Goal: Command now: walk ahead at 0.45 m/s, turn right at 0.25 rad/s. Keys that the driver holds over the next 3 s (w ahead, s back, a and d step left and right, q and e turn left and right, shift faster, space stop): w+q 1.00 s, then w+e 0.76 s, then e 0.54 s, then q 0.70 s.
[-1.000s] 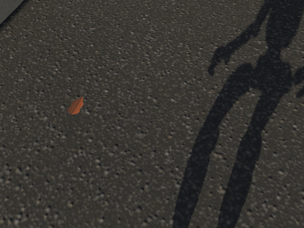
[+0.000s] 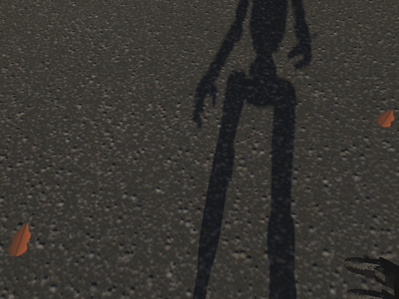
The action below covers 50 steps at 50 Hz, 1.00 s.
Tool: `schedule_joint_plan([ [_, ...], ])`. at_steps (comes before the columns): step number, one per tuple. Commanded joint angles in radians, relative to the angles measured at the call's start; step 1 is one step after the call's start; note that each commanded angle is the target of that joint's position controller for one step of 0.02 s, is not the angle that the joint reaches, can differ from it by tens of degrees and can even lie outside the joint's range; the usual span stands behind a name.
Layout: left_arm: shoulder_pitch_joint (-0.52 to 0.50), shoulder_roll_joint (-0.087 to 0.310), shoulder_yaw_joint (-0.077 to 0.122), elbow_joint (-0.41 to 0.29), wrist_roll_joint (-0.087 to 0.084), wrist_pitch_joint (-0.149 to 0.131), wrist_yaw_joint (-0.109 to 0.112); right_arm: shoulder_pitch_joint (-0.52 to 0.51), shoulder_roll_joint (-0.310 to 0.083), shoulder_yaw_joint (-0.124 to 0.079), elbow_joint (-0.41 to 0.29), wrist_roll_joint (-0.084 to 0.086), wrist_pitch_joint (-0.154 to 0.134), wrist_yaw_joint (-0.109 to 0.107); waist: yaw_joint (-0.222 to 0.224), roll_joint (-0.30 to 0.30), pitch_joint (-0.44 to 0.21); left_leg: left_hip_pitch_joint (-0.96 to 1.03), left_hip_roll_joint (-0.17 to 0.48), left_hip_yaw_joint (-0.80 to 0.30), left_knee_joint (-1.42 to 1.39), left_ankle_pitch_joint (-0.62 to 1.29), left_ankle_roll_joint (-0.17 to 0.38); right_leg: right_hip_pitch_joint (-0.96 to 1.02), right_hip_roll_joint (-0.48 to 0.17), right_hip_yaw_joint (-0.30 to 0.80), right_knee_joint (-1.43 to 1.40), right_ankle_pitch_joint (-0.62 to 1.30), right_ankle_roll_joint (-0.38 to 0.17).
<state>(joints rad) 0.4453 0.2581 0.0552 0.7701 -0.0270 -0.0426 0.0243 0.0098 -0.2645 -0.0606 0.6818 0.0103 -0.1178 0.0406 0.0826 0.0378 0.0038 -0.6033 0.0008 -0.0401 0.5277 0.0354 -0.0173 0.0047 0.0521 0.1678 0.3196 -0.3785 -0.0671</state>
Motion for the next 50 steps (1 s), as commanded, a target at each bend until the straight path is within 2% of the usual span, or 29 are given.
schedule_joint_plan([
  [1, 0.004, 0.173, 0.049, -0.04, 0.004, -0.006, 0.005, -0.089, -0.1, -0.023, -0.088, 0.005, -0.028, 0.008, -0.021, -0.201, 0.044, 0.047, -0.007, 0.037, -0.033, -0.053, 0.044, 0.007, -0.268, 0.137, -0.017, 0.514, -0.109],
  [2, -0.007, 0.174, 0.049, -0.044, 0.009, -0.005, 0.003, -0.036, -0.123, -0.033, -0.077, 0.004, -0.026, 0.003, -0.051, -0.214, 0.008, 0.13, -0.035, 0.072, -0.047, -0.095, 0.073, 0.027, -0.25, 0.109, 0.059, 0.714, -0.096],
  [3, -0.014, 0.162, 0.044, -0.046, 0.013, -0.003, 0.0, 0.075, -0.154, -0.049, -0.048, 0.001, -0.024, -0.005, -0.107, -0.202, -0.074, 0.29, -0.053, 0.095, -0.067, -0.089, 0.115, 0.024, -0.202, 0.057, 0.211, 0.9, -0.074],
  [4, -0.031, 0.137, 0.031, -0.063, 0.025, -0.003, -0.002, 0.253, -0.186, -0.056, -0.022, -0.011, -0.021, -0.01, -0.186, -0.169, -0.219, 0.584, 0.053, -0.023, -0.017, -0.082, 0.189, -0.117, -0.168, 0.032, 0.448, 0.821, -0.047],
  [5, 0.091, 0.052, 0.006, -0.072, 0.022, -0.015, -0.005, 0.409, -0.274, -0.079, 0.013, -0.028, -0.015, -0.011, -0.165, 0.129, -0.394, 0.981, 0.302, -0.495, -0.051, -0.224, 0.37, -0.497, -0.006, -0.038, 0.874, 0.35, 0.038],
  [6, 0.098, 0.071, 0.0, -0.072, 0.009, -0.035, -0.011, 0.427, -0.21, -0.061, 0.042, -0.003, -0.016, 0.003, -0.157, 0.255, -0.399, 1.027, 0.367, -0.805, -0.235, -0.377, 0.406, -0.682, 0.036, 0.013, 1.011, -0.154, 0.045],
  [7, -0.028, 0.148, 0.017, -0.093, -0.009, -0.048, -0.019, 0.345, -0.153, -0.045, 0.031, 0.017, -0.009, -0.001, -0.164, 0.16, -0.2, 0.885, 0.333, -0.678, -0.246, -0.44, 0.352, -0.781, -0.037, 0.009, 1.062, -0.101, 0.034],
  [8, -0.127, 0.152, 0.013, -0.115, -0.004, -0.061, -0.023, 0.285, -0.134, -0.036, 0.012, 0.009, 0.002, -0.006, -0.154, 0.047, -0.106, 0.731, 0.287, -0.541, -0.258, -0.374, 0.318, -0.767, -0.081, -0.022, 1.021, -0.022, 0.023],
  [9, -0.18, 0.142, 0.014, -0.128, 0.016, -0.071, -0.025, 0.248, -0.121, -0.03, 0.005, 0.001, 0.01, -0.007, -0.126, -0.022, -0.036, 0.599, 0.244, -0.457, -0.283, -0.276, 0.302, -0.744, -0.109, -0.047, 0.94, 0.028, 0.024],
  [10, -0.184, 0.138, 0.019, -0.132, 0.032, -0.072, -0.025, 0.229, -0.11, -0.023, -0.006, -0.009, 0.012, -0.009, -0.097, -0.024, -0.02, 0.522, 0.207, -0.405, -0.308, -0.202, 0.29, -0.695, -0.136, -0.05, 0.873, 0.065, 0.029],
  [13, -0.157, 0.095, 0.01, -0.133, 0.043, -0.062, -0.023, 0.226, -0.116, -0.024, -0.002, 0.001, 0.011, -0.02, -0.057, 0.034, -0.019, 0.408, 0.16, -0.316, -0.347, -0.087, 0.306, -0.625, -0.144, -0.09, 0.729, 0.086, 0.068],
  [15, -0.231, 0.073, -0.002, -0.161, 0.048, -0.06, -0.018, 0.24, -0.145, -0.032, 0.006, 0.007, 0.013, -0.031, -0.072, 0.036, 0.006, 0.341, 0.138, -0.257, -0.36, -0.05, 0.3, -0.602, -0.132, -0.113, 0.583, 0.163, 0.094],
  [18, -0.363, 0.051, -0.014, -0.186, 0.04, -0.069, -0.025, 0.29, -0.171, -0.041, 0.022, 0.016, 0.026, -0.042, -0.123, 0.034, 0.015, 0.289, 0.097, -0.209, -0.332, -0.071, 0.256, -0.511, -0.087, -0.124, 0.357, 0.371, 0.113],
  [21, -0.438, 0.074, -0.006, -0.207, 0.023, -0.077, -0.035, 0.355, -0.176, -0.041, 0.037, 0.026, 0.04, -0.047, -0.15, 0.043, 0.003, 0.33, 0.117, -0.265, -0.282, -0.134, 0.239, -0.455, -0.053, -0.107, 0.252, 0.421, 0.119],
  [23, -0.448, 0.104, 0.008, -0.217, 0.017, -0.083, -0.038, 0.368, -0.173, -0.041, 0.037, 0.026, 0.049, -0.05, -0.139, 0.054, -0.006, 0.384, 0.137, -0.329, -0.228, -0.18, 0.217, -0.419, -0.047, -0.089, 0.197, 0.369, 0.104],
  [25, -0.383, 0.125, 0.025, -0.205, 0.014, -0.09, -0.037, 0.351, -0.165, -0.04, 0.029, 0.022, 0.058, -0.052, -0.09, 0.072, -0.026, 0.396, 0.127, -0.358, -0.147, -0.176, 0.187, -0.309, -0.046, -0.101, 0.14, 0.313, 0.07],
  [26, -0.299, 0.149, 0.04, -0.189, 0.02, -0.094, -0.031, 0.344, -0.136, -0.031, 0.02, 0.017, 0.058, -0.051, -0.045, 0.069, -0.071, 0.366, 0.083, -0.336, -0.05, -0.138, 0.158, -0.172, -0.07, -0.098, 0.115, 0.295, 0.04],
  [27, -0.142, 0.207, 0.058, -0.176, 0.035, -0.095, -0.02, 0.328, -0.075, -0.009, -0.005, 0.002, 0.054, -0.047, 0.028, -0.019, -0.198, 0.258, 0.024, -0.258, 0.22, -0.224, 0.118, 0.06, -0.237, 0.051, 0.12, 0.24, -0.03],
  [28, -0.047, 0.291, 0.077, -0.146, 0.05, -0.08, -0.02, 0.457, -0.006, 0.014, -0.031, 0.022, 0.042, -0.049, -0.013, -0.322, -0.33, -0.064, -0.1, -0.117, 0.541, -0.594, 0.058, 0.364, -0.469, 0.46, 0.062, 0.103, -0.188],
  [29, -0.035, 0.223, 0.068, -0.135, 0.035, -0.074, -0.028, 0.466, -0.098, -0.001, -0.021, 0.041, 0.041, -0.052, -0.005, -0.316, -0.296, -0.215, -0.027, -0.124, 0.718, -0.612, 0.044, 0.342, -0.501, 0.624, 0.002, -0.103, -0.213],
  [30, -0.074, 0.152, 0.049, -0.143, 0.031, -0.071, -0.026, 0.372, -0.158, -0.019, -0.024, 0.037, 0.049, -0.054, 0.016, -0.197, -0.169, -0.247, 0.011, -0.126, 0.775, -0.513, 0.038, 0.235, -0.452, 0.474, -0.012, -0.093, -0.17],
  [31, -0.128, 0.125, 0.037, -0.145, 0.035, -0.067, -0.026, 0.314, -0.155, -0.021, -0.035, 0.022, 0.055, -0.053, -0.001, -0.128, -0.097, -0.218, 0.041, -0.1, 0.765, -0.434, 0.031, 0.118, -0.402, 0.328, -0.024, 0.037, -0.14],
  [32, -0.17, 0.101, 0.029, -0.139, 0.037, -0.063, -0.028, 0.282, -0.143, -0.023, -0.047, 0.012, 0.059, -0.05, -0.023, -0.118, -0.043, -0.192, 0.064, -0.096, 0.725, -0.384, 0.026, 0.025, -0.357, 0.231, -0.051, 0.139, -0.126],
  [34, -0.206, 0.088, 0.026, -0.126, 0.041, -0.067, -0.029, 0.277, -0.107, -0.022, -0.056, 0.02, 0.073, -0.038, -0.059, -0.156, 0.001, -0.124, 0.096, -0.077, 0.675, -0.336, 0.023, -0.087, -0.307, 0.091, -0.107, 0.242, -0.108],
  [38, -0.193, 0.133, 0.044, -0.077, 0.032, -0.08, -0.028, 0.219, -0.066, -0.01, -0.084, 0.008, 0.088, -0.031, -0.068, -0.116, 0.023, -0.151, 0.109, -0.063, 0.555, -0.248, 0.003, -0.104, -0.32, -0.049, -0.154, 0.417, -0.132],
  [43, -0.176, 0.179, 0.053, -0.035, 0.026, -0.067, -0.018, 0.076, -0.051, 0.003, -0.116, 0.011, 0.075, -0.001, -0.023, -0.097, 0.046, -0.095, 0.097, 0.0, 0.273, -0.019, 0.02, -0.075, -0.298, -0.215, -0.156, 0.454, -0.094],
  [47, -0.128, 0.218, 0.063, -0.001, 0.006, -0.05, -0.018, -0.022, -0.064, 0.001, -0.163, 0.017, 0.075, 0.02, -0.004, -0.099, 0.079, -0.068, 0.078, 0.053, 0.15, -0.07, 0.062, 0.013, -0.331, -0.273, -0.129, 0.495, -0.067],
  [49, -0.127, 0.243, 0.07, 0.005, 0.0, -0.036, -0.014, -0.01, -0.09, -0.012, -0.176, 0.012, 0.079, 0.025, -0.032, -0.118, 0.054, 0.007, 0.032, 0.103, 0.118, -0.169, 0.101, 0.056, -0.337, -0.313, -0.037, 0.753, -0.047],
  [50, -0.127, 0.261, 0.075, 0.005, -0.004, -0.029, -0.01, 0.039, -0.114, -0.026, -0.17, 0.008, 0.083, 0.024, -0.066, -0.137, 0.012, 0.094, -0.009, 0.136, 0.113, -0.22, 0.124, 0.067, -0.332, -0.335, 0.06, 0.932, -0.036],
])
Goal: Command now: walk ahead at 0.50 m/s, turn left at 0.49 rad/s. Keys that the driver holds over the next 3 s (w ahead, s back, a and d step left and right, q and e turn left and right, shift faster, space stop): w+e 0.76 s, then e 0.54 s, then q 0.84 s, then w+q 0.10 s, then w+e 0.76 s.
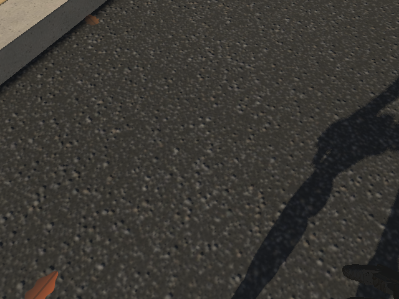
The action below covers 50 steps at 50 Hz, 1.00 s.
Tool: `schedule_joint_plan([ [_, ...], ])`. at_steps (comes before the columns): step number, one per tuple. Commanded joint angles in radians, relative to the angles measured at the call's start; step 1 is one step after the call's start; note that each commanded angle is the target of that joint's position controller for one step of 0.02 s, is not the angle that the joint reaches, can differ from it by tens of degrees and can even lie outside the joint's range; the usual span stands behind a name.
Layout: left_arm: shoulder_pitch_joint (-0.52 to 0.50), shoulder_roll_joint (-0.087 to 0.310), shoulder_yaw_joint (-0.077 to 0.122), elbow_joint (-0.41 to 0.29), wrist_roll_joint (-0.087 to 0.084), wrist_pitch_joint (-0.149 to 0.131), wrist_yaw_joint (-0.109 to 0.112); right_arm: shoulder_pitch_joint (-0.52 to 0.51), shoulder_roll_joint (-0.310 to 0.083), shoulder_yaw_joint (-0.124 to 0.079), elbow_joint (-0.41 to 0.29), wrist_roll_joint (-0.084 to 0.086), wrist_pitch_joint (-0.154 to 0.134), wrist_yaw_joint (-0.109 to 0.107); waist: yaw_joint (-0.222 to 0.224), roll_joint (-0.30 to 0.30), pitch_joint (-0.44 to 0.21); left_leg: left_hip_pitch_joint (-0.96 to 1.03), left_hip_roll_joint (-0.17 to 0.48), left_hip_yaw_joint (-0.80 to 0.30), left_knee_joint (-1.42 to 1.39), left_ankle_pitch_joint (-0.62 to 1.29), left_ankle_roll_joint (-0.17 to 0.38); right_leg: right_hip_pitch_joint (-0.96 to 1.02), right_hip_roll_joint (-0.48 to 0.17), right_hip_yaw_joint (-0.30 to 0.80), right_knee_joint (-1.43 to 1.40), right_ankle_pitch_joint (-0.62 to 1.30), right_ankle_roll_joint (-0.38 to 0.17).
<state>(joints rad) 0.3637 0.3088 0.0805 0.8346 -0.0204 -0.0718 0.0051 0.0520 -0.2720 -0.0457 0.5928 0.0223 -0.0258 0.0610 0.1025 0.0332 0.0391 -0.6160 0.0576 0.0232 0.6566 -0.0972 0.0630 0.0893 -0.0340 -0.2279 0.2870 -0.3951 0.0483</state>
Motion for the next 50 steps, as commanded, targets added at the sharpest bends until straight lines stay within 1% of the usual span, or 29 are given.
schedule_joint_plan([
  [1, -0.038, 0.208, 0.046, -0.053, -0.015, 0.007, 0.011, 0.124, -0.133, -0.061, -0.051, -0.006, -0.007, -0.002, -0.163, -0.117, -0.095, 0.306, -0.111, 0.085, -0.076, -0.061, 0.078, -0.066, -0.228, 0.04, 0.26, 1.048, -0.138],
  [2, -0.014, 0.173, 0.028, -0.05, -0.006, 0.004, 0.014, 0.293, -0.181, -0.09, -0.006, -0.003, -0.003, -0.02, -0.245, -0.077, -0.181, 0.602, -0.108, 0.027, -0.104, -0.002, 0.114, -0.235, -0.196, 0.03, 0.478, 0.942, -0.111],
  [3, 0.074, 0.04, -0.02, -0.091, 0.04, -0.01, -0.002, 0.366, -0.297, -0.107, 0.013, -0.007, -0.004, -0.039, -0.188, 0.195, -0.297, 1.006, 0.192, -0.437, -0.108, -0.006, 0.246, -0.667, -0.07, 0.039, 0.879, 0.1, -0.051],
  [4, 0.074, 0.065, -0.028, -0.083, 0.012, -0.04, -0.014, 0.404, -0.269, -0.089, -0.006, -0.005, -0.015, -0.037, -0.21, 0.177, -0.498, 1.079, 0.351, -0.842, -0.293, -0.159, 0.353, -0.797, 0.027, 0.259, 1.084, -0.223, -0.047],
  [5, -0.06, 0.155, 0.001, -0.104, -0.037, -0.048, -0.019, 0.372, -0.209, -0.07, 0.01, -0.018, -0.026, -0.028, -0.244, 0.056, -0.365, 0.974, 0.316, -0.683, -0.324, -0.135, 0.282, -0.874, -0.022, 0.309, 1.122, -0.141, -0.06],
  [6, -0.115, 0.138, -0.006, -0.126, -0.042, -0.05, -0.016, 0.311, -0.188, -0.062, 0.018, -0.018, -0.034, -0.028, -0.21, 0.045, -0.23, 0.807, 0.28, -0.52, -0.332, -0.048, 0.242, -0.876, -0.062, 0.293, 1.059, -0.053, -0.069],
  [7, -0.125, 0.124, -0.007, -0.114, -0.02, -0.044, -0.008, 0.244, -0.148, -0.049, 0.024, -0.018, -0.041, -0.028, -0.166, 0.002, -0.159, 0.665, 0.236, -0.405, -0.345, 0.034, 0.207, -0.829, -0.102, 0.292, 0.991, 0.019, -0.065],
  [8, -0.097, 0.124, -0.002, -0.102, -0.009, -0.03, -0.006, 0.198, -0.114, -0.039, 0.023, -0.025, -0.049, -0.026, -0.125, 0.028, -0.121, 0.562, 0.197, -0.318, -0.375, 0.092, 0.189, -0.764, -0.127, 0.303, 0.944, 0.072, -0.061],
  [10, -0.032, 0.091, -0.003, -0.073, -0.011, 0.002, -0.008, 0.17, -0.098, -0.038, 0.038, -0.03, -0.07, -0.025, -0.087, 0.047, -0.111, 0.467, 0.174, -0.229, -0.447, 0.112, 0.183, -0.679, -0.133, 0.311, 0.914, 0.14, -0.048],
  [14, -0.095, 0.056, -0.004, -0.084, -0.009, 0.024, -0.001, 0.192, -0.105, -0.045, 0.09, -0.044, -0.091, -0.04, -0.094, 0.018, -0.03, 0.453, 0.157, -0.072, -0.506, 0.206, 0.156, -0.773, -0.105, 0.354, 0.789, 0.294, -0.023],
  [19, -0.209, 0.023, -0.015, -0.114, -0.002, 0.01, -0.025, 0.207, -0.123, -0.045, 0.125, -0.037, -0.087, -0.06, -0.138, 0.014, 0.015, 0.522, 0.146, 0.052, -0.536, 0.199, 0.106, -0.784, -0.071, 0.306, 0.507, 0.527, -0.035],
  [22, -0.297, 0.003, -0.026, -0.157, 0.0, 0.009, -0.044, 0.261, -0.14, -0.052, 0.161, -0.029, -0.073, -0.066, -0.178, -0.004, 0.057, 0.625, 0.185, 0.084, -0.522, 0.237, 0.102, -0.832, -0.065, 0.27, 0.407, 0.512, -0.058],
  [25, -0.352, 0.004, -0.028, -0.207, 0.002, 0.007, -0.068, 0.285, -0.158, -0.059, 0.183, -0.017, -0.047, -0.073, -0.188, -0.002, 0.067, 0.738, 0.221, 0.109, -0.454, 0.356, 0.094, -0.872, -0.048, 0.218, 0.355, 0.397, -0.089],
  [28, -0.291, 0.042, -0.009, -0.228, 0.0, 0.015, -0.079, 0.254, -0.201, -0.069, 0.176, -0.011, -0.024, -0.088, -0.126, 0.057, -0.016, 0.766, 0.219, 0.154, -0.274, 0.815, 0.06, -0.703, 0.037, 0.125, 0.35, 0.244, -0.146],
  [29, -0.2, 0.074, 0.009, -0.215, -0.001, 0.019, -0.076, 0.244, -0.213, -0.071, 0.173, -0.011, -0.016, -0.094, -0.072, 0.07, -0.074, 0.748, 0.208, 0.166, -0.139, 0.931, 0.047, -0.578, 0.077, 0.106, 0.349, 0.208, -0.172],
  [30, -0.047, 0.126, 0.038, -0.183, -0.002, 0.021, -0.065, 0.222, -0.213, -0.068, 0.168, -0.005, -0.014, -0.098, 0.018, 0.049, -0.153, 0.654, 0.172, 0.187, 0.071, 0.89, 0.017, -0.345, 0.112, 0.116, 0.275, 0.266, -0.212],
  [31, 0.092, 0.213, 0.068, -0.159, -0.002, 0.032, -0.041, 0.242, -0.171, -0.05, 0.15, -0.021, -0.026, -0.099, 0.069, -0.073, -0.248, 0.408, 0.115, 0.186, 0.383, 0.522, -0.025, -0.04, -0.024, 0.347, 0.242, 0.296, -0.276],
  [32, 0.038, 0.287, 0.076, -0.186, -0.007, 0.024, -0.035, 0.327, -0.038, -0.008, 0.1, -0.039, -0.06, -0.079, -0.055, -0.32, -0.347, -0.045, -0.136, 0.064, 0.775, -0.437, -0.098, 0.291, -0.285, 0.957, 0.124, 0.2, -0.501],
  [33, 0.07, 0.202, 0.052, -0.194, 0.001, 0.016, -0.038, 0.239, -0.131, -0.022, 0.091, -0.01, -0.104, -0.056, 0.026, -0.186, -0.433, -0.155, -0.097, -0.157, 0.832, -0.446, -0.071, 0.334, -0.3, 1.05, 0.025, 0.114, -0.494],
  [34, 0.04, 0.151, 0.039, -0.192, 0.008, 0.009, -0.037, 0.151, -0.156, -0.026, 0.059, 0.024, -0.122, -0.047, 0.025, -0.129, -0.291, -0.198, -0.047, -0.151, 0.779, -0.372, -0.047, 0.229, -0.264, 0.886, 0.02, 0.148, -0.435],
  [35, -0.025, 0.128, 0.031, -0.197, 0.004, 0.004, -0.039, 0.131, -0.137, -0.02, 0.052, 0.011, -0.128, -0.051, -0.032, -0.019, -0.174, -0.172, -0.002, -0.137, 0.663, -0.305, -0.041, 0.058, -0.217, 0.762, 0.014, 0.258, -0.394],
  [36, -0.086, 0.09, 0.02, -0.21, 0.002, 0.002, -0.036, 0.124, -0.147, -0.028, 0.061, -0.018, -0.122, -0.059, -0.067, -0.006, -0.129, -0.113, 0.031, -0.128, 0.565, -0.27, -0.049, -0.057, -0.177, 0.674, 0.004, 0.359, -0.367],
  [37, -0.117, 0.082, 0.014, -0.228, 0.013, 0.003, -0.031, 0.144, -0.149, -0.033, 0.063, -0.028, -0.11, -0.058, -0.097, -0.031, -0.101, -0.051, 0.043, -0.126, 0.532, -0.246, -0.06, -0.148, -0.152, 0.633, -0.02, 0.426, -0.366],
  [38, -0.13, 0.088, 0.016, -0.233, 0.015, 0.002, -0.028, 0.16, -0.144, -0.034, 0.063, -0.034, -0.098, -0.059, -0.114, -0.041, -0.09, -0.022, 0.046, -0.119, 0.492, -0.232, -0.076, -0.2, -0.139, 0.618, -0.04, 0.464, -0.368],
  [40, -0.137, 0.119, 0.023, -0.229, 0.016, 0.001, -0.015, 0.159, -0.119, -0.028, 0.061, -0.041, -0.078, -0.066, -0.129, -0.045, -0.058, 0.007, 0.034, -0.085, 0.399, -0.21, -0.118, -0.299, -0.12, 0.538, -0.036, 0.706, -0.364],
  [42, -0.132, 0.148, 0.032, -0.218, 0.014, 0.012, 0.001, 0.106, -0.089, -0.016, 0.046, -0.046, -0.069, -0.073, -0.12, -0.06, -0.048, 0.055, -0.006, -0.053, 0.239, -0.11, -0.146, -0.377, -0.06, 0.444, -0.002, 0.838, -0.323],
  [44, -0.109, 0.152, 0.036, -0.205, 0.002, 0.033, 0.014, 0.05, -0.07, -0.007, 0.039, -0.044, -0.069, -0.07, -0.089, -0.103, -0.087, 0.137, -0.058, -0.037, 0.082, 0.052, -0.151, -0.399, -0.006, 0.401, 0.043, 0.815, -0.267],
  [47, -0.066, 0.148, 0.036, -0.189, -0.004, 0.061, 0.025, -0.021, -0.086, -0.012, 0.021, -0.026, -0.064, -0.059, -0.056, -0.137, -0.122, 0.179, -0.104, -0.06, -0.063, 0.142, -0.145, -0.35, -0.015, 0.475, 0.101, 0.664, -0.224],
  [50, -0.09, 0.129, 0.034, -0.2, 0.0, 0.073, 0.034, -0.001, -0.131, -0.034, 0.022, -0.029, -0.071, -0.053, -0.084, -0.16, -0.129, 0.202, -0.102, -0.114, -0.156, 0.089, -0.11, -0.266, -0.044, 0.599, 0.203, 0.571, -0.2],
])
Over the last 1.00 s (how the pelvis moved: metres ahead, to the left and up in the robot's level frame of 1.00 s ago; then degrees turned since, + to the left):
0.53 0.09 -0.01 28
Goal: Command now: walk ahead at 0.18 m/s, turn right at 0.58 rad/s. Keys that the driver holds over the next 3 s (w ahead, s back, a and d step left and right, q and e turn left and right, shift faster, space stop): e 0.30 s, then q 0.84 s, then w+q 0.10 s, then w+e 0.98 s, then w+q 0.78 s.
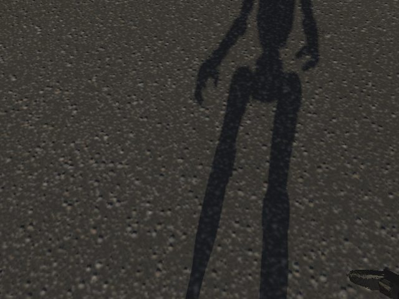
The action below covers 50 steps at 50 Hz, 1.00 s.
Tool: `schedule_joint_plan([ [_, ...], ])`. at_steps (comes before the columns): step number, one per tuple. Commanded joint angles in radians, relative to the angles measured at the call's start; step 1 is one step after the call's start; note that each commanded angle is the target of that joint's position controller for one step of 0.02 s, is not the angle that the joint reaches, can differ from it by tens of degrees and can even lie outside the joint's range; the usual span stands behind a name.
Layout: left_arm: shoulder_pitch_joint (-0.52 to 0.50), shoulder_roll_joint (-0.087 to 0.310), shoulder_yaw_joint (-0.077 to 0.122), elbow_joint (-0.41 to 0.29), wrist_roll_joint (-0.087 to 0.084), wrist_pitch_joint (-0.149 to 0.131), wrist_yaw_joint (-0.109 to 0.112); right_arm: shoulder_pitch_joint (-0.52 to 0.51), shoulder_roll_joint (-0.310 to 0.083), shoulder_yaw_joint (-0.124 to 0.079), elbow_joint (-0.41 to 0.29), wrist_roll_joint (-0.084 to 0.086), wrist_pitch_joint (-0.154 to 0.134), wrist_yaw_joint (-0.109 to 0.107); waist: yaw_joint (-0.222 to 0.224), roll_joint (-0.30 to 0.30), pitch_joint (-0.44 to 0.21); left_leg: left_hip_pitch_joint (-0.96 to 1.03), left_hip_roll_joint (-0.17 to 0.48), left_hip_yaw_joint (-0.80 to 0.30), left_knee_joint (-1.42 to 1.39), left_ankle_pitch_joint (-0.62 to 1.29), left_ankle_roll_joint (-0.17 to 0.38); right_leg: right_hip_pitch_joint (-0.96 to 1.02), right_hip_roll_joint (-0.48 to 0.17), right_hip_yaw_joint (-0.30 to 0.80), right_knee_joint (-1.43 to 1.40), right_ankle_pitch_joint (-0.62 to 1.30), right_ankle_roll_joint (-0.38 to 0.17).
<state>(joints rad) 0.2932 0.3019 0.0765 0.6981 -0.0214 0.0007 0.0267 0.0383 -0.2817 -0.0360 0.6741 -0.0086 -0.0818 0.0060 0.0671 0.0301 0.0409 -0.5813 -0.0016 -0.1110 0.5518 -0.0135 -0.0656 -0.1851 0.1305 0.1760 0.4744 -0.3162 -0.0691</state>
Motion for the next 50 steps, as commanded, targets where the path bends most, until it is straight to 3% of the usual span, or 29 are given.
schedule_joint_plan([
  [1, -0.052, 0.128, 0.036, -0.076, 0.001, 0.001, 0.015, 0.052, -0.128, -0.05, -0.05, -0.002, -0.022, 0.002, -0.078, -0.163, -0.134, 0.213, -0.031, 0.023, -0.103, 0.041, 0.038, 0.013, -0.196, 0.211, 0.071, 0.465, -0.063],
  [2, -0.066, 0.101, 0.028, -0.09, 0.004, -0.001, 0.013, 0.101, -0.144, -0.056, -0.043, -0.014, -0.03, -0.003, -0.103, -0.143, -0.167, 0.325, 0.016, 0.016, -0.161, 0.168, 0.072, -0.009, -0.147, 0.191, 0.173, 0.417, -0.028],
  [3, -0.049, 0.041, 0.007, -0.115, 0.022, -0.006, 0.012, 0.171, -0.198, -0.065, -0.047, -0.033, -0.03, -0.015, -0.113, 0.0, -0.279, 0.557, 0.217, -0.148, -0.12, 0.487, 0.144, -0.13, -0.069, 0.099, 0.422, 0.112, 0.022],
  [4, 0.168, 0.016, -0.004, -0.106, 0.011, -0.009, 0.003, 0.181, -0.216, -0.065, -0.042, -0.049, -0.01, -0.015, -0.015, 0.266, -0.403, 0.801, 0.466, -0.476, -0.104, 0.661, 0.354, -0.359, 0.041, 0.038, 0.656, -0.458, 0.074],
  [5, 0.201, 0.131, 0.017, -0.069, 0.003, 0.001, -0.001, 0.153, -0.17, -0.064, -0.052, -0.012, 0.008, -0.015, -0.023, 0.196, -0.398, 0.742, 0.48, -0.547, -0.139, 0.352, 0.376, -0.423, -0.059, 0.023, 0.784, -0.379, 0.107],
  [6, 0.084, 0.186, 0.036, -0.072, -0.004, 0.019, 0.003, 0.122, -0.106, -0.046, -0.073, -0.007, 0.021, -0.022, -0.066, 0.108, -0.284, 0.649, 0.395, -0.397, -0.16, 0.177, 0.327, -0.458, -0.092, -0.017, 0.834, -0.292, 0.132],
  [7, 0.026, 0.181, 0.04, -0.081, -0.004, 0.04, 0.011, 0.085, -0.085, -0.036, -0.076, -0.012, 0.037, -0.025, -0.066, 0.054, -0.222, 0.548, 0.334, -0.297, -0.188, 0.044, 0.288, -0.458, -0.116, -0.046, 0.829, -0.226, 0.143],
  [9, 0.003, 0.144, 0.036, -0.101, -0.001, 0.066, 0.014, 0.029, -0.104, -0.036, -0.072, -0.017, 0.055, -0.032, -0.044, 0.095, -0.116, 0.352, 0.258, -0.155, -0.256, -0.048, 0.27, -0.396, -0.143, -0.088, 0.784, -0.153, 0.153],
  [11, 0.014, 0.094, 0.024, -0.105, 0.001, 0.066, 0.014, 0.032, -0.11, -0.042, -0.06, -0.023, 0.057, -0.037, -0.045, 0.12, -0.11, 0.32, 0.225, -0.055, -0.281, -0.007, 0.278, -0.347, -0.141, -0.133, 0.698, -0.124, 0.152],
  [15, -0.047, 0.072, 0.012, -0.134, 0.01, 0.056, 0.004, 0.041, -0.134, -0.055, -0.04, -0.011, 0.064, -0.042, -0.071, 0.103, -0.163, 0.389, 0.284, -0.002, -0.278, 0.058, 0.318, -0.308, -0.188, -0.146, 0.526, -0.079, 0.141],
  [19, -0.049, 0.054, -0.001, -0.123, 0.023, 0.05, -0.01, 0.057, -0.143, -0.052, -0.006, 0.008, 0.076, -0.021, -0.076, 0.109, -0.164, 0.349, 0.269, 0.004, -0.268, -0.022, 0.32, -0.152, -0.155, -0.171, 0.298, -0.071, 0.103],
  [21, 0.011, 0.028, -0.006, -0.084, 0.032, 0.045, -0.018, 0.035, -0.107, -0.033, 0.011, 0.024, 0.077, -0.005, -0.031, 0.094, -0.151, 0.287, 0.232, 0.022, -0.219, -0.102, 0.276, 0.006, -0.134, -0.194, 0.038, 0.077, 0.071],
  [22, 0.025, 0.03, -0.008, -0.072, 0.04, 0.043, -0.02, 0.071, -0.063, -0.016, 0.036, 0.029, 0.072, 0.004, -0.024, 0.077, -0.144, 0.223, 0.194, 0.041, -0.194, -0.17, 0.21, 0.119, -0.134, -0.178, -0.088, 0.145, 0.048],
  [23, 0.031, 0.094, 0.001, -0.082, 0.051, 0.042, -0.012, 0.115, -0.022, 0.001, 0.045, 0.009, 0.063, 0.018, -0.052, -0.031, -0.155, 0.148, 0.127, 0.09, -0.09, -0.28, 0.115, 0.207, -0.278, -0.009, -0.13, 0.222, 0.007],
  [24, -0.071, 0.142, 0.002, -0.104, 0.065, 0.044, -0.007, 0.161, 0.011, 0.008, 0.039, -0.007, 0.056, 0.023, -0.13, -0.236, -0.13, 0.17, 0.054, 0.163, -0.059, -0.393, 0.045, 0.036, -0.42, 0.097, -0.148, 0.168, -0.086],
  [25, -0.137, 0.097, -0.005, -0.12, 0.072, 0.033, -0.01, 0.105, -0.073, -0.01, 0.045, -0.005, 0.063, 0.014, -0.09, -0.214, -0.088, 0.281, 0.057, 0.127, -0.003, -0.36, 0.025, -0.118, -0.393, 0.061, -0.186, 0.011, -0.111],
  [27, -0.156, 0.119, 0.006, -0.107, 0.062, 0.013, -0.008, 0.078, -0.109, -0.028, 0.049, 0.005, 0.073, 0.0, -0.08, -0.229, -0.029, 0.22, 0.021, 0.152, 0.033, -0.263, 0.027, -0.091, -0.323, -0.008, -0.177, -0.079, -0.053],
  [28, -0.149, 0.133, 0.012, -0.102, 0.051, 0.007, -0.003, 0.085, -0.129, -0.036, 0.051, 0.006, 0.08, -0.007, -0.069, -0.251, -0.013, 0.183, 0.018, 0.147, 0.076, -0.279, 0.028, -0.075, -0.344, -0.003, -0.171, -0.011, -0.058],
  [31, -0.095, 0.121, 0.016, -0.094, 0.042, 0.0, 0.016, 0.107, -0.117, -0.047, 0.038, 0.024, 0.091, -0.002, -0.04, -0.226, -0.047, 0.061, 0.039, 0.112, 0.35, -0.52, 0.032, 0.033, -0.462, 0.038, -0.106, 0.468, -0.154],
  [33, -0.106, 0.115, 0.021, -0.091, 0.031, 0.001, 0.021, 0.117, -0.089, -0.047, 0.032, 0.03, 0.102, 0.0, -0.042, -0.163, -0.07, 0.001, 0.06, 0.096, 0.415, -0.558, 0.022, 0.105, -0.487, 0.023, -0.078, 0.612, -0.18],
  [38, -0.175, 0.132, 0.037, -0.086, 0.02, 0.023, 0.02, 0.127, -0.075, -0.043, 0.009, 0.036, 0.123, 0.018, -0.05, -0.167, -0.117, 0.139, 0.039, 0.171, 0.238, -0.426, 0.018, 0.098, -0.455, -0.092, -0.031, 0.642, -0.147],
  [41, -0.177, 0.129, 0.041, -0.061, -0.004, 0.026, 0.021, 0.197, -0.091, -0.056, 0.014, 0.029, 0.126, 0.026, -0.095, -0.148, -0.132, 0.32, -0.013, 0.21, -0.041, -0.186, 0.076, 0.028, -0.416, -0.178, 0.087, 0.488, -0.058],
  [42, -0.119, 0.098, 0.036, -0.042, 0.008, 0.021, 0.017, 0.212, -0.156, -0.077, 0.007, 0.021, 0.122, 0.014, -0.082, -0.007, -0.137, 0.443, 0.043, 0.075, -0.131, 0.083, 0.124, -0.088, -0.344, -0.263, 0.246, 0.274, 0.028],
  [43, -0.153, 0.027, 0.009, -0.096, 0.066, 0.017, 0.014, 0.229, -0.302, -0.108, -0.02, 0.01, 0.115, -0.005, -0.067, 0.31, -0.126, 0.601, 0.329, -0.344, -0.15, 0.544, 0.299, -0.423, -0.178, -0.322, 0.559, -0.306, 0.151],
  [44, -0.254, 0.061, 0.016, -0.118, 0.048, 0.009, 0.02, 0.285, -0.272, -0.095, -0.03, -0.028, 0.093, 0.009, -0.157, 0.212, -0.216, 0.586, 0.413, -0.448, -0.185, 0.526, 0.456, -0.477, -0.121, -0.135, 0.73, -0.431, 0.149],
  [45, -0.263, 0.091, 0.026, -0.111, 0.022, 0.01, 0.021, 0.244, -0.248, -0.087, -0.034, -0.027, 0.073, 0.013, -0.137, 0.114, -0.173, 0.576, 0.367, -0.36, -0.184, 0.453, 0.433, -0.51, -0.142, -0.099, 0.789, -0.365, 0.138],
  [47, -0.242, 0.105, 0.035, -0.078, 0.028, 0.014, 0.035, 0.152, -0.196, -0.075, -0.044, 0.016, 0.068, -0.005, -0.093, 0.031, -0.124, 0.55, 0.271, -0.252, -0.171, 0.317, 0.327, -0.535, -0.17, -0.085, 0.738, -0.197, 0.131],
  [48, -0.225, 0.109, 0.04, -0.074, 0.031, 0.015, 0.038, 0.128, -0.183, -0.068, -0.05, 0.027, 0.074, -0.015, -0.075, 0.041, -0.124, 0.516, 0.242, -0.224, -0.178, 0.313, 0.306, -0.494, -0.17, -0.081, 0.717, -0.14, 0.137],
  [50, -0.19, 0.088, 0.037, -0.06, 0.025, 0.013, 0.031, 0.132, -0.177, -0.064, -0.061, 0.021, 0.084, -0.025, -0.062, 0.06, -0.147, 0.503, 0.208, -0.199, -0.19, 0.304, 0.3, -0.445, -0.142, -0.092, 0.704, -0.068, 0.15],
])
Over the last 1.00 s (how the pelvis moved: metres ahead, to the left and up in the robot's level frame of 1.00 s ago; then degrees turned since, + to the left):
0.54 -0.05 0.01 -25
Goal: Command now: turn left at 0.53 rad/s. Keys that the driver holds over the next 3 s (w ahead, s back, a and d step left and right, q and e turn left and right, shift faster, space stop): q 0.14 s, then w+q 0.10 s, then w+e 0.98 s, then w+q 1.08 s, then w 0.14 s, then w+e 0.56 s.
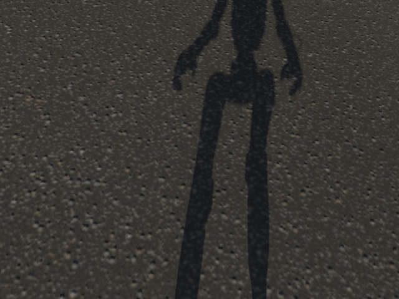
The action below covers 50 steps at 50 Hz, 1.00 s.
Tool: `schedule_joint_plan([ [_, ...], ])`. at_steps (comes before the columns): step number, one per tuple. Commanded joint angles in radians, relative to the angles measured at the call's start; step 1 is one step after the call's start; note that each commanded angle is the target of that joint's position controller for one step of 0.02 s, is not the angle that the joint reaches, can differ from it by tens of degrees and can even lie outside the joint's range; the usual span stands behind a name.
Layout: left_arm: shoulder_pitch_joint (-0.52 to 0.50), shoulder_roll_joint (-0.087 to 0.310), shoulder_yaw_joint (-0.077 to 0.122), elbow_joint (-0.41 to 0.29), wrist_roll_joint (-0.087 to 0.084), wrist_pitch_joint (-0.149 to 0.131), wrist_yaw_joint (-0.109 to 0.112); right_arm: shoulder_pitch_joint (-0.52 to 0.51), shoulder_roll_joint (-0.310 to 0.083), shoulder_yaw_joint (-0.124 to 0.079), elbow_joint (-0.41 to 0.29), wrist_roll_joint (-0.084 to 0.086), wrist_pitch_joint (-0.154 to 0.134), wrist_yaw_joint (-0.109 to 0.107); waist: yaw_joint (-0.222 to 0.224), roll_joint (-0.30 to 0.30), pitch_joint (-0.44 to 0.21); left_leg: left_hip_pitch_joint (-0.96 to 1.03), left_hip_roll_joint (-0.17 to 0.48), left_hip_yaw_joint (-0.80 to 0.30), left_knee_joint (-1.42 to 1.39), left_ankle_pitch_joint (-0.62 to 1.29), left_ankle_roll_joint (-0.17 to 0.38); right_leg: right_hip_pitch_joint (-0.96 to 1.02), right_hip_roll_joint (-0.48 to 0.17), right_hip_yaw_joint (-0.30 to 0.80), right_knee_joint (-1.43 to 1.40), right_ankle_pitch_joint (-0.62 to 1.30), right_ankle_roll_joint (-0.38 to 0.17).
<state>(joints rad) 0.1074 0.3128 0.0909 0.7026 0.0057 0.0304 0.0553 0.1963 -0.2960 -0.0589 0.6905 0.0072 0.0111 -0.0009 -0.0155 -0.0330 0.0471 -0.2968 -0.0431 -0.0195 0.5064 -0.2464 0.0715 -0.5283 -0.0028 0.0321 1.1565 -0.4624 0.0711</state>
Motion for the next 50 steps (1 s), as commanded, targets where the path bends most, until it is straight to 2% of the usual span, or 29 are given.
schedule_joint_plan([
  [1, 0.001, 0.069, 0.02, -0.061, -0.005, -0.018, 0.001, -0.022, -0.162, -0.042, -0.081, 0.003, -0.006, -0.022, 0.018, 0.124, -0.156, 0.224, 0.241, -0.287, -0.149, 0.515, 0.162, -0.098, -0.002, 0.051, -0.01, 0.097, 0.015],
  [7, -0.042, 0.059, 0.015, -0.067, -0.006, -0.029, -0.003, -0.017, -0.183, -0.053, -0.098, 0.003, 0.011, -0.037, -0.005, 0.163, -0.114, 0.177, 0.21, -0.361, -0.172, 0.222, 0.153, -0.051, 0.014, 0.072, -0.27, 0.143, 0.036],
  [10, -0.052, 0.069, 0.017, -0.073, -0.014, -0.048, -0.02, -0.009, -0.183, -0.055, -0.104, 0.007, 0.011, -0.032, -0.022, 0.196, -0.098, 0.114, 0.191, -0.442, -0.233, -0.184, 0.165, 0.003, 0.023, 0.064, -0.381, 0.137, 0.02],
  [12, -0.061, 0.075, 0.018, -0.081, -0.02, -0.071, -0.033, -0.003, -0.184, -0.055, -0.105, 0.008, 0.007, -0.027, -0.029, 0.211, -0.082, 0.101, 0.19, -0.493, -0.24, -0.281, 0.17, 0.033, 0.03, 0.063, -0.453, 0.104, 0.001],
  [15, -0.007, 0.06, 0.008, -0.055, -0.023, -0.104, -0.057, 0.014, -0.149, -0.036, -0.09, 0.003, 0.0, -0.019, -0.028, 0.203, -0.103, 0.082, 0.197, -0.473, -0.219, -0.306, 0.157, 0.162, 0.016, 0.009, -0.558, 0.133, -0.037],
  [17, 0.043, 0.035, 0.001, -0.029, -0.024, -0.121, -0.067, 0.007, -0.13, -0.022, -0.082, -0.001, -0.004, -0.013, 0.008, 0.177, -0.075, -0.003, 0.164, -0.442, -0.187, -0.347, 0.127, 0.309, 0.021, -0.03, -0.701, 0.222, -0.078],
  [18, 0.078, 0.039, 0.001, -0.016, -0.02, -0.127, -0.066, 0.013, -0.105, -0.012, -0.08, -0.006, -0.011, -0.012, 0.023, 0.155, -0.073, -0.04, 0.139, -0.414, -0.143, -0.349, 0.101, 0.378, 0.007, -0.006, -0.737, 0.205, -0.1],
  [19, 0.151, 0.071, 0.004, 0.0, -0.015, -0.133, -0.062, 0.0, -0.061, 0.003, -0.087, -0.013, -0.021, -0.01, 0.041, 0.068, -0.076, -0.124, 0.092, -0.328, 0.017, -0.325, 0.06, 0.462, -0.097, 0.145, -0.791, 0.117, -0.146],
  [20, 0.218, 0.167, 0.02, 0.014, -0.002, -0.131, -0.06, 0.003, -0.031, 0.009, -0.114, -0.009, -0.039, -0.009, 0.023, -0.127, -0.061, -0.299, -0.034, -0.11, 0.256, -0.273, -0.006, 0.538, -0.244, 0.438, -0.907, -0.085, -0.257],
  [21, 0.266, 0.198, 0.033, 0.027, 0.008, -0.132, -0.071, -0.081, -0.109, -0.012, -0.152, 0.01, -0.06, -0.016, 0.064, -0.199, 0.039, -0.486, -0.022, -0.067, 0.399, -0.364, -0.033, 0.506, -0.375, 0.714, -1.004, -0.234, -0.378],
  [22, 0.244, 0.153, 0.019, 0.019, -0.007, -0.136, -0.07, -0.089, -0.157, -0.028, -0.142, 0.021, -0.076, -0.014, 0.06, -0.125, 0.086, -0.531, 0.037, -0.103, 0.481, -0.293, -0.038, 0.493, -0.368, 0.7, -1.004, -0.257, -0.382],
  [23, 0.234, 0.127, 0.008, 0.012, -0.015, -0.134, -0.067, -0.083, -0.149, -0.028, -0.125, 0.015, -0.088, -0.006, 0.054, -0.111, 0.074, -0.54, 0.054, -0.095, 0.501, -0.219, -0.041, 0.515, -0.316, 0.619, -0.999, -0.201, -0.349],
  [26, 0.263, 0.108, -0.001, 0.013, -0.024, -0.119, -0.052, -0.138, -0.095, -0.022, -0.129, -0.011, -0.113, 0.011, 0.074, -0.087, 0.024, -0.495, 0.071, -0.05, 0.409, -0.04, -0.071, 0.546, -0.205, 0.426, -0.992, 0.093, -0.291],
  [28, 0.274, 0.1, -0.003, 0.015, -0.024, -0.104, -0.04, -0.172, -0.044, -0.008, -0.131, -0.01, -0.121, 0.02, 0.08, -0.1, 0.005, -0.39, 0.042, -0.01, 0.281, 0.037, -0.101, 0.488, -0.148, 0.325, -0.981, 0.238, -0.276],
  [30, 0.287, 0.112, 0.001, 0.017, -0.025, -0.092, -0.032, -0.215, -0.012, 0.002, -0.135, -0.005, -0.125, 0.028, 0.094, -0.115, 0.003, -0.276, 0.015, 0.011, 0.155, 0.089, -0.121, 0.416, -0.12, 0.278, -0.967, 0.299, -0.267],
  [32, 0.31, 0.131, 0.007, 0.02, -0.03, -0.084, -0.031, -0.248, -0.022, -0.001, -0.141, 0.006, -0.127, 0.033, 0.104, -0.122, 0.003, -0.188, -0.004, 0.011, 0.071, 0.115, -0.132, 0.37, -0.125, 0.287, -0.948, 0.308, -0.268],
  [34, 0.318, 0.144, 0.013, 0.02, -0.039, -0.078, -0.031, -0.242, -0.055, -0.013, -0.142, 0.016, -0.129, 0.033, 0.09, -0.126, -0.005, -0.109, -0.005, -0.011, 0.016, 0.141, -0.128, 0.354, -0.15, 0.338, -0.928, 0.3, -0.261],
  [36, 0.293, 0.147, 0.016, 0.013, -0.044, -0.075, -0.03, -0.187, -0.087, -0.028, -0.132, 0.023, -0.133, 0.028, 0.04, -0.133, -0.019, -0.004, 0.009, -0.025, -0.042, 0.146, -0.102, 0.344, -0.164, 0.371, -0.883, 0.322, -0.235],
  [37, 0.28, 0.131, 0.012, 0.006, -0.042, -0.075, -0.03, -0.12, -0.107, -0.041, -0.115, 0.022, -0.133, 0.02, 0.0, -0.124, -0.048, 0.104, 0.012, -0.019, -0.076, 0.143, -0.079, 0.321, -0.141, 0.361, -0.824, 0.374, -0.212],
  [38, 0.266, 0.099, 0.003, -0.004, -0.033, -0.079, -0.034, -0.017, -0.142, -0.057, -0.097, 0.015, -0.135, 0.009, -0.054, -0.106, -0.113, 0.268, 0.063, -0.052, -0.089, 0.133, -0.045, 0.264, -0.089, 0.323, -0.685, 0.416, -0.178],
  [39, 0.257, 0.021, -0.021, -0.035, -0.005, -0.083, -0.037, 0.169, -0.21, -0.074, -0.078, 0.0, -0.13, -0.005, -0.126, 0.04, -0.281, 0.529, 0.261, -0.24, -0.076, 0.038, 0.021, 0.131, -0.022, 0.232, -0.373, 0.25, -0.139],
  [40, 0.368, -0.033, -0.037, -0.072, -0.043, -0.095, -0.03, 0.219, -0.274, -0.084, -0.045, -0.021, -0.116, 0.007, -0.062, 0.397, -0.369, 0.691, 0.462, -0.697, -0.21, -0.238, 0.159, -0.152, 0.08, 0.132, -0.089, -0.135, -0.098],
  [41, 0.36, 0.077, -0.013, -0.038, -0.065, -0.094, -0.027, 0.172, -0.173, -0.062, -0.05, -0.015, -0.115, 0.012, -0.06, 0.289, -0.245, 0.593, 0.453, -0.713, -0.253, -0.361, 0.159, -0.253, -0.002, 0.149, 0.06, -0.086, -0.088],
  [42, 0.274, 0.115, -0.002, -0.042, -0.057, -0.09, -0.032, 0.128, -0.113, -0.045, -0.052, -0.006, -0.113, 0.009, -0.067, 0.202, -0.125, 0.486, 0.412, -0.54, -0.248, -0.26, 0.13, -0.279, -0.037, 0.127, 0.087, 0.007, -0.09],
  [43, 0.243, 0.1, -0.004, -0.037, -0.045, -0.086, -0.034, 0.088, -0.088, -0.036, -0.05, -0.011, -0.112, 0.009, -0.049, 0.129, -0.077, 0.395, 0.361, -0.412, -0.26, -0.109, 0.112, -0.242, -0.065, 0.11, 0.076, 0.08, -0.086],
  [44, 0.213, 0.086, -0.003, -0.046, -0.036, -0.086, -0.039, 0.061, -0.068, -0.031, -0.04, -0.017, -0.109, 0.009, -0.034, 0.123, -0.041, 0.331, 0.327, -0.33, -0.279, -0.003, 0.108, -0.228, -0.085, 0.106, 0.047, 0.125, -0.084],
  [45, 0.202, 0.07, -0.003, -0.051, -0.038, -0.081, -0.047, 0.044, -0.058, -0.027, -0.033, -0.023, -0.111, 0.007, -0.017, 0.14, -0.024, 0.281, 0.299, -0.251, -0.301, 0.071, 0.097, -0.197, -0.105, 0.099, 0.032, 0.155, -0.085],
  [47, 0.179, 0.031, -0.013, -0.067, -0.04, -0.07, -0.056, 0.041, -0.059, -0.03, -0.015, -0.016, -0.121, 0.007, -0.007, 0.146, -0.011, 0.235, 0.293, -0.165, -0.332, 0.175, 0.108, -0.195, -0.115, 0.075, 0.007, 0.185, -0.078],
  [50, 0.113, 0.018, -0.023, -0.104, -0.027, -0.065, -0.065, 0.04, -0.096, -0.042, 0.013, -0.009, -0.127, 0.005, -0.002, 0.106, 0.015, 0.219, 0.307, -0.074, -0.364, 0.287, 0.128, -0.233, -0.121, 0.068, -0.11, 0.265, -0.056],
])
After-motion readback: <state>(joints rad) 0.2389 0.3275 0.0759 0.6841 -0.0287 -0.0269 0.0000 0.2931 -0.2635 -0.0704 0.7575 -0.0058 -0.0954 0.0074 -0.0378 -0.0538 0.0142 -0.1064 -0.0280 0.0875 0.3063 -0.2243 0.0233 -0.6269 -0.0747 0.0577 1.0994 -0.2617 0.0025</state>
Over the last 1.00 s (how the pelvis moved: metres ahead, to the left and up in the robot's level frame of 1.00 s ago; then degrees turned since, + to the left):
0.09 0.04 0.00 3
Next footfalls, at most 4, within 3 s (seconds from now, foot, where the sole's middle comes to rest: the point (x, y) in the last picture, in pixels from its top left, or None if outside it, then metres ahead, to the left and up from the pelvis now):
0.38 right None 0.09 -0.13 -0.78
0.76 left None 0.30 0.14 -0.78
1.26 right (239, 261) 0.57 -0.16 -0.78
1.82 left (198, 175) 0.92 -0.03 -0.78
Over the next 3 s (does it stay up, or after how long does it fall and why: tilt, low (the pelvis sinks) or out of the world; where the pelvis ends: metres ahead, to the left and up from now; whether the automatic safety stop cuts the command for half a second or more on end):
stays up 1.36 -0.03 0.01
